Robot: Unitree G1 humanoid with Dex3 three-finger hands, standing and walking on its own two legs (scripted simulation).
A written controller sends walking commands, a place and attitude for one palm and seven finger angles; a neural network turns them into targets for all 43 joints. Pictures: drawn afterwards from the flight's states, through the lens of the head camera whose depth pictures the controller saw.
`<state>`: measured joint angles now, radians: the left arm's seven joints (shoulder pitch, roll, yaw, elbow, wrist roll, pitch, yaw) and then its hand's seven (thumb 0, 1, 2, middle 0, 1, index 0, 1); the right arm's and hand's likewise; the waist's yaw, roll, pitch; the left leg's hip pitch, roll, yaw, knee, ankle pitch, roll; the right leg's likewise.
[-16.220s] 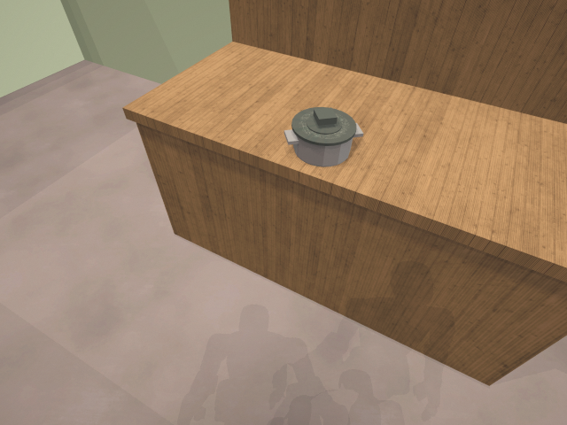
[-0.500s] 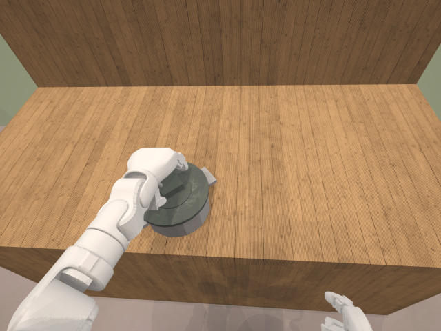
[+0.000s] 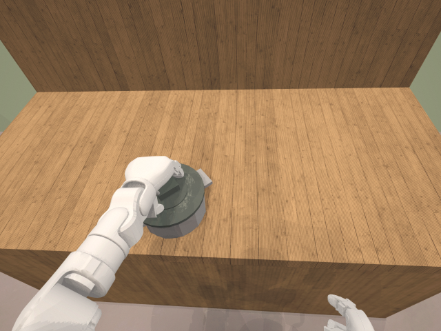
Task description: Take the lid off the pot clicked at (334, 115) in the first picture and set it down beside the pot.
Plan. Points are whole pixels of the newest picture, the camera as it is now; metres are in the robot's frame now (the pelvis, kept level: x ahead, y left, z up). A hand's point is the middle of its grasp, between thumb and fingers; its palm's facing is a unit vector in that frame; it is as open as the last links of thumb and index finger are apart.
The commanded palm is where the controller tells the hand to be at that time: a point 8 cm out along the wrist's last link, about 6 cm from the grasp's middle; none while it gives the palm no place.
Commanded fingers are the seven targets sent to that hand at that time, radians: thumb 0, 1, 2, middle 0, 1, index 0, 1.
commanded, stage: close the fingers and squeeze the knob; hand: left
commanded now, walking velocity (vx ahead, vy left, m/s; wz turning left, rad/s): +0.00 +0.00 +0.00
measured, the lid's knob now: (164, 185) +0.41 +0.15 +0.00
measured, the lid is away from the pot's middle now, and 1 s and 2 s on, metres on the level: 0.00 0.00 0.01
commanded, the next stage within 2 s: lift the lid straight up in 1.40 s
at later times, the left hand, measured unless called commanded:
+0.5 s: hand (156, 195) +0.37 +0.15 +0.02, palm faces -0.32 -0.07 -0.94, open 9.1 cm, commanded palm +0.36 +0.15 +0.08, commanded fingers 0.00 0.10 1.04 -0.64 -0.89 -0.64 -0.89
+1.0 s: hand (156, 193) +0.38 +0.15 +0.02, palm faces -0.32 -0.07 -0.94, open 8.8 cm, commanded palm +0.36 +0.16 +0.08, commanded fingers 0.00 0.24 1.04 -0.73 -0.96 -0.70 -0.94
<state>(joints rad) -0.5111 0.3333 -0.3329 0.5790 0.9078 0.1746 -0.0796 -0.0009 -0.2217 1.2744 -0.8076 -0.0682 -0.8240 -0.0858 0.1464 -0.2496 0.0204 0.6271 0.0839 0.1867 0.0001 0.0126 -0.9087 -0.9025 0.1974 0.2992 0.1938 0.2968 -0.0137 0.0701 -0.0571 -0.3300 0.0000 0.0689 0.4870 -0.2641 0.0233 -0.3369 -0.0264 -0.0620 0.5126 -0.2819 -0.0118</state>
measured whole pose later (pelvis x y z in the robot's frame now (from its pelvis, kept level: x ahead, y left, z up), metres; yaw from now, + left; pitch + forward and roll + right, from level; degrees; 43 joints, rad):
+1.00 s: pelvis +0.00 +0.00 +0.00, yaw +0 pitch +6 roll +0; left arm -0.51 0.34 -0.32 0.57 0.91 0.15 -0.08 -0.01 0.03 0.95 -0.65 -0.92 -0.61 -0.90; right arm 0.14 -0.25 0.03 0.63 0.09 0.18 -0.01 0.01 -0.91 -0.90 0.20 0.30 0.19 0.30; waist -0.01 0.06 -0.05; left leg -0.33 0.00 0.07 0.48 -0.26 0.03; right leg -0.33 -0.02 -0.05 0.50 -0.27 -0.01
